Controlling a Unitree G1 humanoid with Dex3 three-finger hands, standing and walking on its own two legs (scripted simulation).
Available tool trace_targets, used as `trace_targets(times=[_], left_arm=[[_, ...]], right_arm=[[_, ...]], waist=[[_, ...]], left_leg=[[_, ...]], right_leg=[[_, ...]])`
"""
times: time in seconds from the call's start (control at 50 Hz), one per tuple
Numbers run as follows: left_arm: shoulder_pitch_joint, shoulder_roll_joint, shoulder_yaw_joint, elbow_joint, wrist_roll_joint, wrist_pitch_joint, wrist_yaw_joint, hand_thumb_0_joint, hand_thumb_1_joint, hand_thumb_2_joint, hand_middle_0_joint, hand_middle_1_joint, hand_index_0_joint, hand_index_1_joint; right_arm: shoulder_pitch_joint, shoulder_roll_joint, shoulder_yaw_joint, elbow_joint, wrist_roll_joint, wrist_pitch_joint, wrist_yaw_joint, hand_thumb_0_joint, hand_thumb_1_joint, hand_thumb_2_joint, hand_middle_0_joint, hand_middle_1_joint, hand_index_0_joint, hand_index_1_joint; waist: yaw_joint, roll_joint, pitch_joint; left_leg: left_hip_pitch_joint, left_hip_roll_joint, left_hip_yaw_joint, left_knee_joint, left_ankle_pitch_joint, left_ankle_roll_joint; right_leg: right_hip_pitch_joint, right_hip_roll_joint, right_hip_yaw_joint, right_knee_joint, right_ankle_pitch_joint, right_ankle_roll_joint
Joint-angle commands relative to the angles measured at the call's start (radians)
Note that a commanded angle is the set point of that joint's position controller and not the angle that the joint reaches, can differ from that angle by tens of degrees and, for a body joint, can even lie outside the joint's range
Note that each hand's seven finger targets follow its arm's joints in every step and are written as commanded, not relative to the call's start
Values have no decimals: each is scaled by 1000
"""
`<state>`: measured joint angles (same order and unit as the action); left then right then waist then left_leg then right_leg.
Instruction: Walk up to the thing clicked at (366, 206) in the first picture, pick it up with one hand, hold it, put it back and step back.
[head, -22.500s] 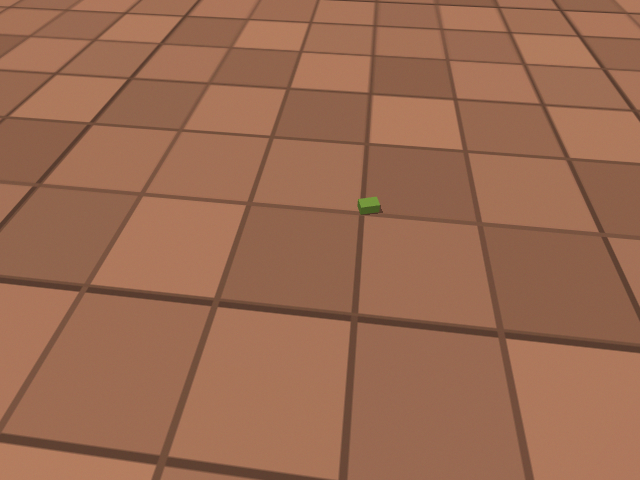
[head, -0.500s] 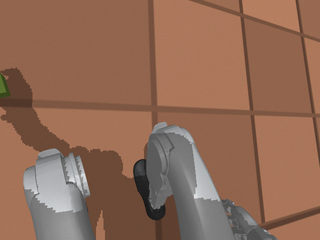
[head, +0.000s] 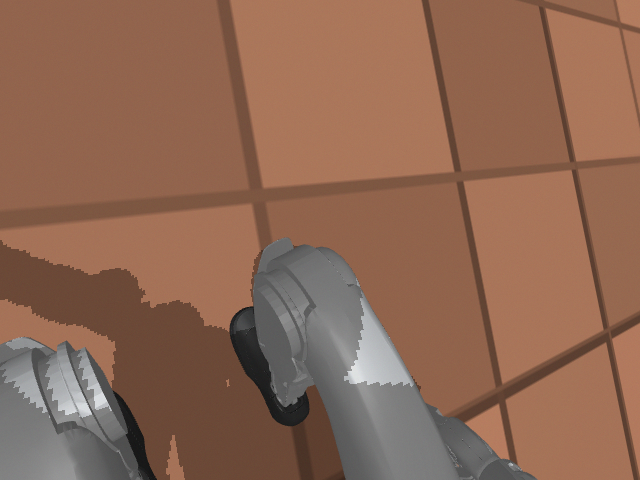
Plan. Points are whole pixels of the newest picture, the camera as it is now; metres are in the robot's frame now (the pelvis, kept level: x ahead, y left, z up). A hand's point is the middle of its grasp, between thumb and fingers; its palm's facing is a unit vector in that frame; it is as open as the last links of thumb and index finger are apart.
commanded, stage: rest palm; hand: left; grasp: from above
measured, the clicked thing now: out of the picture +0.48 +0.34 -0.29
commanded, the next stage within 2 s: close in 1.02 s
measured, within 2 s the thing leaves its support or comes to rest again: neither
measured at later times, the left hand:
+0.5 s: hand out of the picture +0.46 +0.34 -0.25, palm faces -0.44 -0.15 -0.89, open 13.2 cm
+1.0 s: hand out of the picture +0.47 +0.33 -0.26, palm faces -0.44 -0.15 -0.89, open 12.9 cm
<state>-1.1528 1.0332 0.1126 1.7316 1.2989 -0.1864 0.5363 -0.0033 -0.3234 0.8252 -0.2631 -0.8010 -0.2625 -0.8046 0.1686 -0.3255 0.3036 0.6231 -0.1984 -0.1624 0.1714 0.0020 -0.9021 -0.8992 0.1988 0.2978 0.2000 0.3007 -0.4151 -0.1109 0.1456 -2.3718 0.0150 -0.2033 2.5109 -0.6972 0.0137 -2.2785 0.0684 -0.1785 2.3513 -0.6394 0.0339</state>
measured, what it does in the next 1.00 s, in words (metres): stands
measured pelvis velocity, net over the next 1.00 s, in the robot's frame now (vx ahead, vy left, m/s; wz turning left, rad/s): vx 0.00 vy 0.00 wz -0.04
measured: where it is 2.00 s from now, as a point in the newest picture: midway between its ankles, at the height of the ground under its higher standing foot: (210, 429)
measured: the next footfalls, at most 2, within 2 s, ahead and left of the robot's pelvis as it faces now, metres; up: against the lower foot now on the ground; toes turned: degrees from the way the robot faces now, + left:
none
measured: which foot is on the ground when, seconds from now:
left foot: down 0.00-1.00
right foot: down 0.00-1.00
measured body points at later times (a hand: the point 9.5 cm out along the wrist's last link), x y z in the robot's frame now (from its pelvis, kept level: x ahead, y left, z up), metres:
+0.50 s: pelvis +0.01 +0.01 +0.00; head +0.29 +0.15 +0.32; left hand +0.48 +0.34 -0.20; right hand +0.07 -0.25 -0.04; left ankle +0.07 +0.12 -0.27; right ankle +0.11 -0.11 -0.27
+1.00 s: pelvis +0.00 +0.00 +0.00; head +0.30 +0.13 +0.31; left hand +0.49 +0.33 -0.21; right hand +0.04 -0.25 -0.04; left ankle +0.07 +0.12 -0.27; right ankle +0.11 -0.11 -0.27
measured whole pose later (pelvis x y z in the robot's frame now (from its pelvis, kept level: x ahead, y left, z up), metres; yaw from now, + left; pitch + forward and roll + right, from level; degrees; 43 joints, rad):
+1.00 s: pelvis +0.00 +0.00 +0.00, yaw -2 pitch +29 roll -15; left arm -1.13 1.11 0.11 1.73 1.27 -0.20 0.59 0.00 -0.30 0.80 -0.26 -0.84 -0.27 -0.83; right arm 0.13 -0.36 0.35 0.61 -0.23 -0.22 0.22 0.00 -0.91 -0.91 0.20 0.30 0.20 0.30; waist -0.42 -0.16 0.21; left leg -2.34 0.02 -0.26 2.53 -0.74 0.01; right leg -2.23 0.08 -0.22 2.34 -0.66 0.04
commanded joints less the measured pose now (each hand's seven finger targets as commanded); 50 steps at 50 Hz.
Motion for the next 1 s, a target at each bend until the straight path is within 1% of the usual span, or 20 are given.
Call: trace_targets(times=[0.0, 0.06, 0.08, 0.1, 0.12, 0.14, 0.16, 0.22, 0.26, 0.28, 0.36, 0.5, 0.52, 0.54, 0.64, 0.66, 0.74, 0.76, 0.82, 0.98], left_arm=[[-218, 277, 19, -151, -31, -3, 17, 0, -368, 841, -238, -807, -227, -817], [-175, 290, 43, -133, -34, -13, 11, 0, -375, 849, -232, -801, -219, -813], [-169, 263, 24, -132, -30, -15, -3, 0, -374, 849, -237, -791, -222, -806], [-175, 295, 42, -174, -34, -23, -3, 0, -379, 859, -242, -782, -222, -801], [-179, 276, 31, -168, -27, -26, -7, 0, -372, 856, -243, -787, -225, -804], [-169, 293, 48, -183, -39, -34, -5, 0, -367, 848, -237, -791, -223, -805], [-154, 271, 39, -157, -33, -37, -9, 0, -384, 863, -234, -793, -215, -811], [-179, 259, 25, -199, -26, -61, -6, 0, -367, 854, -234, -802, -220, -816], [-177, 270, 26, -205, -27, -74, 6, 0, -363, 858, -243, -798, -226, -814], [-184, 232, -1, -172, -22, -78, 7, 0, -353, 848, -246, -800, -232, -813], [-216, 253, -9, -192, 0, -92, 33, 0, -359, 854, -234, -812, -222, -824], [-237, 205, -51, -129, 29, -79, 95, 0, -345, 841, -228, -827, -222, -832], [-209, 232, -25, -79, 33, -67, 107, 0, -338, 833, -235, -831, -231, -835], [-206, 202, -46, -64, 34, -59, 107, 0, -335, 824, -229, -843, -229, -842], [-222, 235, -28, -62, 17, -30, 119, 0, -313, 794, -242, -851, -247, -844], [-221, 213, -48, -55, 11, -23, 115, 0, -315, 795, -245, -846, -249, -841], [-225, 303, -2, -85, -14, -18, 117, 0, -311, 790, -255, -832, -256, -830], [-233, 274, -21, -95, -15, -16, 111, 0, -309, 784, -248, -840, -252, -834], [-226, 312, 13, -119, -29, -18, 109, 0, -330, 799, -232, -845, -234, -842], [-172, 288, -2, -106, -50, -16, 68, 0, -294, 805, -267, -826, -264, -827]], right_arm=[[168, -323, -90, -11, -1, -7, -12, 0, -899, -901, 199, 300, 199, 300], [187, -341, -99, 1, -4, 0, -13, 0, -897, -900, 199, 300, 199, 300], [189, -331, -97, 3, -7, 1, -8, 0, -897, -900, 199, 300, 199, 300], [193, -334, -100, 10, -5, 5, -8, 0, -896, -900, 200, 300, 200, 300], [195, -340, -102, 4, -9, 4, -5, 0, -897, -901, 200, 300, 200, 300], [192, -340, -100, 9, -10, 9, -5, 0, -893, -899, 200, 300, 200, 300], [199, -344, -96, 5, -14, 8, -2, 0, -897, -901, 199, 300, 199, 300], [198, -339, -94, 8, -21, 10, 7, 0, -894, -900, 200, 300, 200, 300], [187, -329, -91, 19, -24, 15, 9, 0, -896, -901, 200, 300, 200, 300], [185, -349, -101, 15, -27, 13, 11, 0, -897, -902, 199, 300, 199, 300], [162, -332, -86, 24, -30, 12, 19, 0, -896, -902, 200, 300, 200, 300], [135, -351, -85, 10, -33, -8, 30, 0, -895, -901, 199, 300, 200, 300], [143, -355, -83, 20, -36, -10, 31, 0, -897, -902, 199, 300, 199, 300], [134, -357, -86, 11, -35, -18, 35, 0, -898, -902, 199, 300, 199, 300], [130, -366, -79, -1, -34, -41, 39, 0, -903, -904, 199, 300, 199, 300], [111, -367, -77, -8, -32, -50, 40, 0, -904, -905, 199, 300, 199, 300], [129, -378, -66, -15, -29, -56, 34, 0, -904, -905, 199, 300, 199, 300], [125, -372, -63, -22, -28, -60, 34, 0, -902, -904, 199, 300, 199, 300], [142, -375, -61, -1, -27, -65, 37, 0, -904, -905, 199, 300, 199, 300], [154, -364, -55, 9, -26, -51, 40, 0, -902, -905, 199, 300, 199, 300]], waist=[[12, 513, -728], [-4, 503, -680], [-14, 495, -657], [0, 516, -686], [-13, 514, -664], [-3, 519, -676], [-18, 513, -633], [-25, 534, -645], [-10, 563, -693], [-32, 552, -634], [-20, 590, -663], [-44, 557, -592], [-43, 549, -584], [-47, 552, -553], [-51, 546, -568], [-50, 538, -553], [-45, 511, -593], [-45, 516, -601], [-37, 566, -634], [-41, 549, -610]], left_leg=[[501, 19, 71, -242, 210, 9], [502, 19, 60, -228, 241, 4], [503, 20, 60, -221, 243, 6], [521, 22, 60, -225, 267, 4], [533, 21, 58, -215, 276, 2], [532, 24, 52, -221, 288, 0], [536, 23, 51, -213, 298, -3], [569, 28, 42, -212, 314, -5], [591, 32, 36, -222, 316, -4], [575, 31, 30, -221, 291, -11], [612, 37, 19, -233, 293, -14], [553, 34, 17, -249, 252, -12], [569, 37, 7, -259, 247, -14], [557, 36, 6, -261, 236, -16], [563, 38, 7, -264, 209, -13], [548, 40, 9, -259, 197, -11], [505, 36, 28, -247, 170, 2], [522, 37, 28, -241, 188, 1], [552, 41, 14, -237, 239, -9], [537, 43, 22, -220, 278, -7]], right_leg=[[454, 30, -53, -199, 225, -64], [428, 29, -72, -201, 247, -65], [423, 29, -67, -196, 253, -63], [448, 32, -68, -200, 270, -61], [420, 27, -70, -198, 274, -65], [444, 32, -75, -202, 281, -65], [417, 26, -81, -198, 282, -67], [421, 31, -86, -198, 291, -64], [452, 35, -88, -198, 302, -60], [397, 30, -97, -191, 272, -66], [390, 36, -105, -182, 271, -63], [361, 39, -112, -181, 272, -57], [358, 38, -115, -177, 265, -58], [330, 36, -115, -170, 255, -58], [353, 36, -105, -179, 240, -57], [342, 36, -102, -178, 235, -56], [424, 40, -88, -210, 224, -51], [416, 40, -86, -203, 237, -51], [426, 37, -96, -181, 268, -52], [463, 44, -98, -199, 300, -53]])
